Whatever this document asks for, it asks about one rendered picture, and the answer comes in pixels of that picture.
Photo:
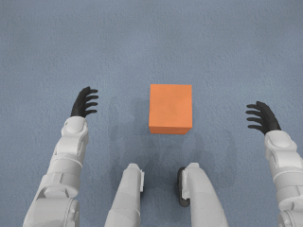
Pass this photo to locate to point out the robot right thigh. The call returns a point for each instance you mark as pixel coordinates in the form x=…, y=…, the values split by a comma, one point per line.
x=205, y=207

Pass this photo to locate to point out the robot left thigh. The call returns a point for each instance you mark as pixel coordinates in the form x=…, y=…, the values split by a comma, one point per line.
x=125, y=210

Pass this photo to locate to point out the right robot hand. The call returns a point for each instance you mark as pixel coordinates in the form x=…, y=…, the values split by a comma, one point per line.
x=267, y=118

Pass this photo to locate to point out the robot left upper arm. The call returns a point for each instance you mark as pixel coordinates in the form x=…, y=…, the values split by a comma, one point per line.
x=54, y=212

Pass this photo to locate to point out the robot thigh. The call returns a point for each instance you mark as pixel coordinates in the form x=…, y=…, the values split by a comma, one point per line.
x=125, y=210
x=205, y=207

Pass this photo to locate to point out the robot right forearm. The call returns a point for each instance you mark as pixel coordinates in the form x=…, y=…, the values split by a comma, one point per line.
x=286, y=168

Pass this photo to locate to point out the carton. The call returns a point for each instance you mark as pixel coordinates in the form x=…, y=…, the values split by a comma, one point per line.
x=170, y=108

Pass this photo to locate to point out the left robot hand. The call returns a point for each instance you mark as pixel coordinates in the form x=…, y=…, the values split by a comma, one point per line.
x=80, y=104

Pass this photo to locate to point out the robot right upper arm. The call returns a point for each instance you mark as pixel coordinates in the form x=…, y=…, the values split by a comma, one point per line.
x=290, y=218

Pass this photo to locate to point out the robot left forearm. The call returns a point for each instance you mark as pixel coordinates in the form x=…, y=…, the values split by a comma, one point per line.
x=62, y=179

